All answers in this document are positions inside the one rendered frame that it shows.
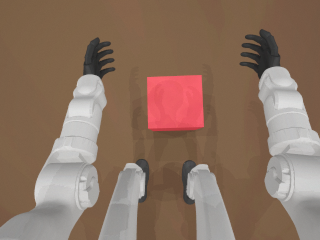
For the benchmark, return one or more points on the robot right foot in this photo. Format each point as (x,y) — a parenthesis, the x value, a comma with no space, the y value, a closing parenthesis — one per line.
(186,168)

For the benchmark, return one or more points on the left robot thigh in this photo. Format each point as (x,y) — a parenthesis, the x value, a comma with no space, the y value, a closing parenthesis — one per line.
(120,222)

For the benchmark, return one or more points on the right robot forearm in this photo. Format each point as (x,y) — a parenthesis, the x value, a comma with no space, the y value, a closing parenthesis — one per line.
(285,114)

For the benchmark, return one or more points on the robot left hand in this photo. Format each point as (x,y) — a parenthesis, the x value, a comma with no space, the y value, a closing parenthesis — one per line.
(92,65)

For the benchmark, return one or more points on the left robot forearm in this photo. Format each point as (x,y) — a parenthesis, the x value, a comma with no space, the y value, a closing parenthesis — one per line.
(78,138)

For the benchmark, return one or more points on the carton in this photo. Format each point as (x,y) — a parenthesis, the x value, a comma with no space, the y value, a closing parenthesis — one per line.
(175,103)

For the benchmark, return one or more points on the robot right upper arm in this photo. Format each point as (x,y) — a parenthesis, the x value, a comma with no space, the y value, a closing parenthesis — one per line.
(294,179)

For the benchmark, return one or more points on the robot left upper arm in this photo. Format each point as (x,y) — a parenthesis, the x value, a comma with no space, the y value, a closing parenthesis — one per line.
(63,192)

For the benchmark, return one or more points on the robot right hand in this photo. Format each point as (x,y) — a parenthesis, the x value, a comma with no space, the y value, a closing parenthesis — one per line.
(268,51)

